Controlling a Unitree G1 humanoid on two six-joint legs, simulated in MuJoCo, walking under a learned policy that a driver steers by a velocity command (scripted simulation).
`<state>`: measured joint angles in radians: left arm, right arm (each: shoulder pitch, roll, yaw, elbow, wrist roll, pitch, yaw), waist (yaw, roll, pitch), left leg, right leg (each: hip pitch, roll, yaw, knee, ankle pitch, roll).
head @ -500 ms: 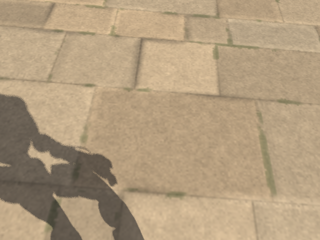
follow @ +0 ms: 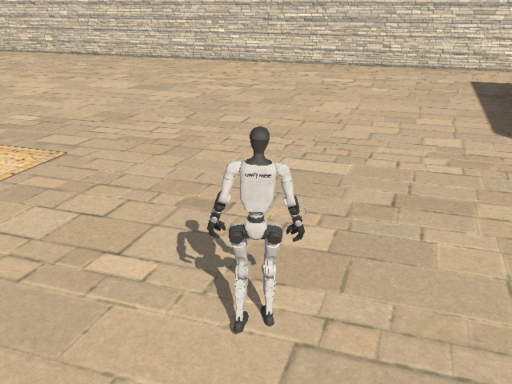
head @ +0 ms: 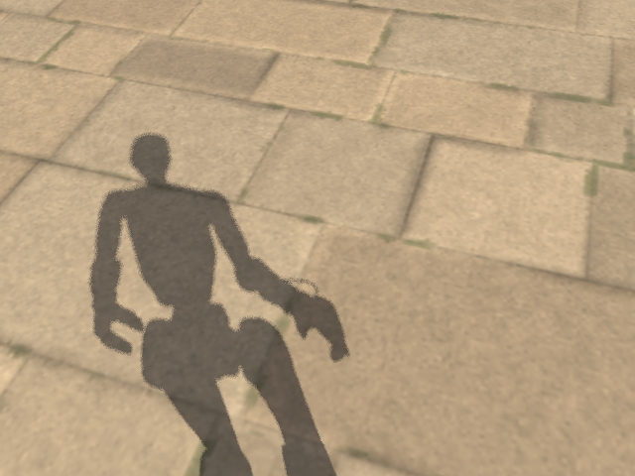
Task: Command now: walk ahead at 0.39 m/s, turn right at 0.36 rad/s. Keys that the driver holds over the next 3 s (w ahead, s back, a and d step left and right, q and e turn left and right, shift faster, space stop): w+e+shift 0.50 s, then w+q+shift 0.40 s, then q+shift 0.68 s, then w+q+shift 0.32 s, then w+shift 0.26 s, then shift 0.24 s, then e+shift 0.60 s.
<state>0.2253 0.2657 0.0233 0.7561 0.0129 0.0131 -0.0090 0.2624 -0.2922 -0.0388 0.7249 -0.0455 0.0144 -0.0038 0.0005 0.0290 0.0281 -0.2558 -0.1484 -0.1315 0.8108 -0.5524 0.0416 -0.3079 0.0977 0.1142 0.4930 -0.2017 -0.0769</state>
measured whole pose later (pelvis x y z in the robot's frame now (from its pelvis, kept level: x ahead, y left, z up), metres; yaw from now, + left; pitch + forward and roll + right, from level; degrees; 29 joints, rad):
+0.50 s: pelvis +0.20 -0.06 -0.01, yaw -22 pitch +3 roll +2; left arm 0.06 0.34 0.06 0.61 0.03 0.02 -0.10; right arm 0.42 -0.32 -0.04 0.81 -0.04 -0.11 0.00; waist -0.07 -0.03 -0.02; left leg 0.15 0.01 0.16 0.19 -0.39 -0.04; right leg -0.86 -0.08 -0.01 1.11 -0.13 -0.06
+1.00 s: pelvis +0.57 -0.29 -0.02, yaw -16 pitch +0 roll -1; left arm 0.44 0.23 0.03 0.91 0.01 -0.12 0.01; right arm 0.13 -0.26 -0.03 0.78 -0.02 -0.04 0.07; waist 0.02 0.03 0.06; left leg -0.78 0.04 0.14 0.79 0.13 0.12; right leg 0.21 0.07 -0.29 0.24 -0.42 -0.03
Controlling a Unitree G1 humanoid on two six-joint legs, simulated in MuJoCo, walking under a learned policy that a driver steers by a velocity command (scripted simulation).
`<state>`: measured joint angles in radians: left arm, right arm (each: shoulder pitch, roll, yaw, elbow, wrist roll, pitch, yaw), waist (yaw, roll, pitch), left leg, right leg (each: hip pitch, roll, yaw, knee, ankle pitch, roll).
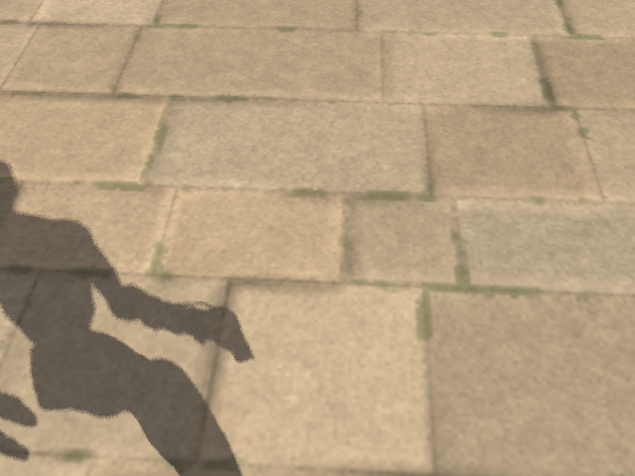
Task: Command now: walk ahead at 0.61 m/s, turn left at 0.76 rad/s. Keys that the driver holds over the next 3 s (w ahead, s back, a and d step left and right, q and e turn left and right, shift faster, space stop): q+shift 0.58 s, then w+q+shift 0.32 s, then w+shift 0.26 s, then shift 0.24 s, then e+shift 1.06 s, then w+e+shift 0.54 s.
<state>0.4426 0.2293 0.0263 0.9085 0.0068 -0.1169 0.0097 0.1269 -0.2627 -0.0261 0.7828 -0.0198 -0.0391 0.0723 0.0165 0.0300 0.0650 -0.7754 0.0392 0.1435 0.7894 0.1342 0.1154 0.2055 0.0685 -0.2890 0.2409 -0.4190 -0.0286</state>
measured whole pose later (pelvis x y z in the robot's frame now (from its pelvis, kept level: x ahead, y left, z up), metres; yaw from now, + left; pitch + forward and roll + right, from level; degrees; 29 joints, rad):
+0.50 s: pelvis +0.26 -0.04 +0.02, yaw +29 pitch +1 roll -1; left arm 0.06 0.30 0.00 0.64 0.03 0.03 0.04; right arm 0.32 -0.34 -0.10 0.74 -0.01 0.03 -0.01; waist -0.08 -0.03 0.06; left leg -0.25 -0.26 -0.31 0.49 -0.19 0.11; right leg -0.60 -0.01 0.17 0.88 -0.25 0.06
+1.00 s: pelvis +0.41 +0.00 +0.02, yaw +56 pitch +1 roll -1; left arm 0.42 0.32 0.04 0.76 0.03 -0.07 0.00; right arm 0.18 -0.35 -0.06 0.66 -0.04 0.03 0.09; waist 0.06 0.05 -0.05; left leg -0.76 0.01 -0.11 1.20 -0.09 0.00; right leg -0.03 -0.01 -0.17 0.29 -0.29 -0.01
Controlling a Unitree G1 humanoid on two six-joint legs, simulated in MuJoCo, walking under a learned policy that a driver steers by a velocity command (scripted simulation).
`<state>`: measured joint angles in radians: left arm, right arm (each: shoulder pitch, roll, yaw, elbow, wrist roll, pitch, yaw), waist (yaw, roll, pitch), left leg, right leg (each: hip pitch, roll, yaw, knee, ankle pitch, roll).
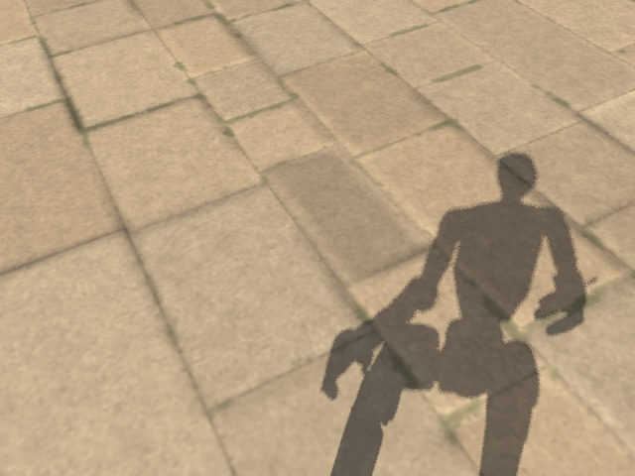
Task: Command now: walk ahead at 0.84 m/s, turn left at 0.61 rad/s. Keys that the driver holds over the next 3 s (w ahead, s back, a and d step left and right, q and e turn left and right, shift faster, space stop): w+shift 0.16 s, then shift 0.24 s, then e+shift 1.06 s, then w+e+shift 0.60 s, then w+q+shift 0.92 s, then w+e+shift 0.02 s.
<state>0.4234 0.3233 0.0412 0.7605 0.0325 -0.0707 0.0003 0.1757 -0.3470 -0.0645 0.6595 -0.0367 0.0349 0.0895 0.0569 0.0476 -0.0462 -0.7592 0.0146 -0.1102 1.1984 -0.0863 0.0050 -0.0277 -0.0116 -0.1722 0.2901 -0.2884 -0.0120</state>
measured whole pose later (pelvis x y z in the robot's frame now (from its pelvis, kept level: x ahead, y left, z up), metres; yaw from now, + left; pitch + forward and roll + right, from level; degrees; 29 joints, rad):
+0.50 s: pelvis +0.32 +0.11 +0.00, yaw +7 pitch +1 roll -1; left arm 0.24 0.27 0.04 0.82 0.02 -0.03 -0.02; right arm 0.30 -0.24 -0.01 0.86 -0.01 -0.07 0.00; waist 0.01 -0.03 0.10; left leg -0.10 -0.07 0.09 0.31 -0.22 0.10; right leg -0.63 -0.05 0.00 0.97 -0.18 -0.02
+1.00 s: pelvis +0.46 +0.14 -0.01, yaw -17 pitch +1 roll +1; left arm 0.27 0.31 0.10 0.75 0.01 0.06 0.00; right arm 0.08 -0.26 -0.01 0.72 -0.02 0.04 -0.04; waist 0.07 0.00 0.08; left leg -0.51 -0.01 -0.16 0.87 -0.35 -0.06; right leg -0.37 0.19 0.18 0.45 -0.07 -0.11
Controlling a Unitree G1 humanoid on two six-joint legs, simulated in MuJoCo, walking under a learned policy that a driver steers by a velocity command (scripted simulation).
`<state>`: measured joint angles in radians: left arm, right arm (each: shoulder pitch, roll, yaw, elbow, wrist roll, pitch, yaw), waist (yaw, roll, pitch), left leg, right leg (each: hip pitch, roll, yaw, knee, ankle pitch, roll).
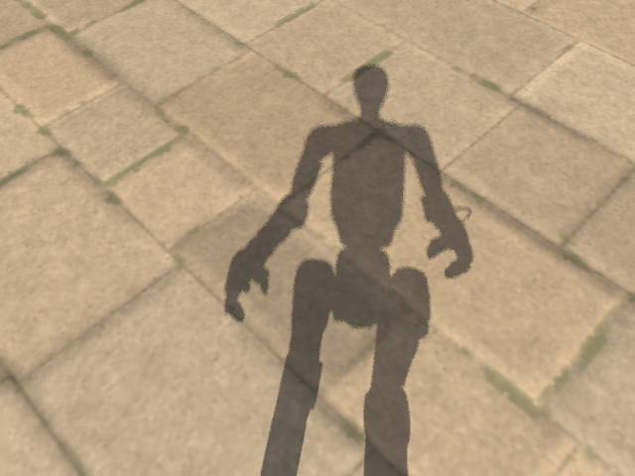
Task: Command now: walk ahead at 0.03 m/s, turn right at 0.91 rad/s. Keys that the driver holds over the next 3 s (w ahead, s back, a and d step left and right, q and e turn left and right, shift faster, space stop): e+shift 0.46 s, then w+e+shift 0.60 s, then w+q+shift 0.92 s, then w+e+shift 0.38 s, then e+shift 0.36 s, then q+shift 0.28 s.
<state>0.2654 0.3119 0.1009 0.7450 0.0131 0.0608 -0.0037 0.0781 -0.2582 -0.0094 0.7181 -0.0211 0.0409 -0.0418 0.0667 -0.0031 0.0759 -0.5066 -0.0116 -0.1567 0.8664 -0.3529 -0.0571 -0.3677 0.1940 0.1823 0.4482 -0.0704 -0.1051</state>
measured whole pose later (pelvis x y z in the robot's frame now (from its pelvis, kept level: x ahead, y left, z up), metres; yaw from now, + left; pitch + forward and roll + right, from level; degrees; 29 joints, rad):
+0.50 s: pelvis +0.03 +0.07 +0.01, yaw -29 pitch +1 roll -1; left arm 0.17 0.33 0.08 0.68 0.01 0.10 -0.08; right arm 0.21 -0.27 -0.03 0.68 -0.04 0.01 -0.03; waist -0.01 -0.04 0.07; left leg -0.19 0.06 0.18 0.43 -0.25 0.03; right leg -0.46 -0.03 0.00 0.98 -0.40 0.06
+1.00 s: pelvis +0.13 -0.13 +0.00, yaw -58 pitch +3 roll +1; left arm 0.50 0.30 0.04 0.79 0.01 -0.04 -0.02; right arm 0.10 -0.31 -0.02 0.63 -0.05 -0.02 0.06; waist 0.07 0.03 0.01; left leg -0.74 0.08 -0.01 0.85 -0.16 -0.07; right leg 0.10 0.10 0.17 0.26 -0.40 -0.12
